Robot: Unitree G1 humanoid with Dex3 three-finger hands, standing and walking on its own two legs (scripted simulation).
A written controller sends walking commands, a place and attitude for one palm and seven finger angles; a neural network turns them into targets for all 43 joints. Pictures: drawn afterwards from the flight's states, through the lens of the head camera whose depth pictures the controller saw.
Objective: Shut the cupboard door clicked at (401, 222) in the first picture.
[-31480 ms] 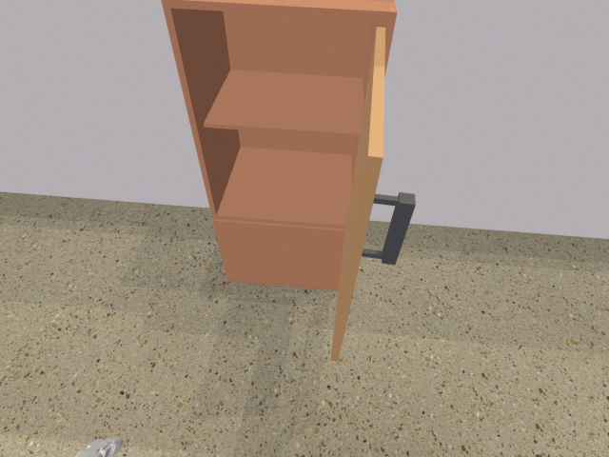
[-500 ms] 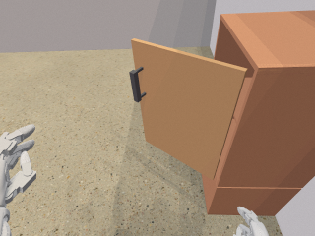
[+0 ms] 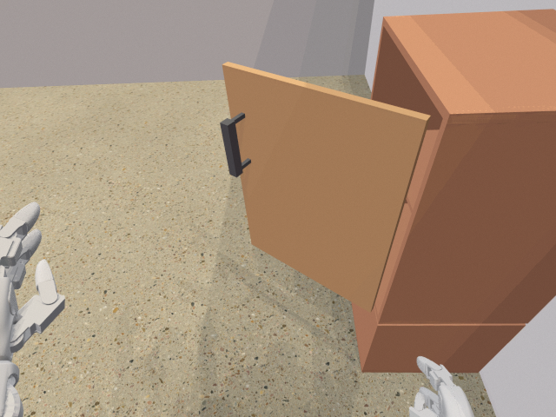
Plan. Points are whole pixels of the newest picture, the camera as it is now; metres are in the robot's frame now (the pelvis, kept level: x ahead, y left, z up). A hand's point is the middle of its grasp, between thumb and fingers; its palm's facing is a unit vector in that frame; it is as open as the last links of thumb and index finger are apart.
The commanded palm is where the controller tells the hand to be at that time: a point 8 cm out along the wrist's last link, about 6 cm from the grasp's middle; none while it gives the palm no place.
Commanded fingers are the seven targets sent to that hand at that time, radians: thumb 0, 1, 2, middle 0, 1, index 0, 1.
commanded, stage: step back with the hand held close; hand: left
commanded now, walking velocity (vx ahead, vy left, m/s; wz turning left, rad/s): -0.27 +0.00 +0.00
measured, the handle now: (238, 145) +0.68 +0.17 +0.04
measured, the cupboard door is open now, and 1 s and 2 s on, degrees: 55 55 55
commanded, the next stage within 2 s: stop stepping back and stand still in 1.26 s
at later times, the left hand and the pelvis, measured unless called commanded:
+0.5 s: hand (10, 334) +0.15 +0.30 +0.15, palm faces +0.39 -0.77 -0.50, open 7.4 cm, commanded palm +0.10 +0.33 +0.17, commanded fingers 0.00 0.90 0.90 -0.20 -0.30 -0.20 -0.30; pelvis -0.05 +0.03 -0.01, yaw -1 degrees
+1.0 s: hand out of the picture +0.04 +0.29 +0.17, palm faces +0.46 -0.76 -0.46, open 7.4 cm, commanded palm -0.02 +0.33 +0.17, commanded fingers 0.00 0.90 0.90 -0.20 -0.30 -0.20 -0.30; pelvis -0.15 +0.03 -0.02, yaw +2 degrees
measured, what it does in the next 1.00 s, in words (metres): shifts its weight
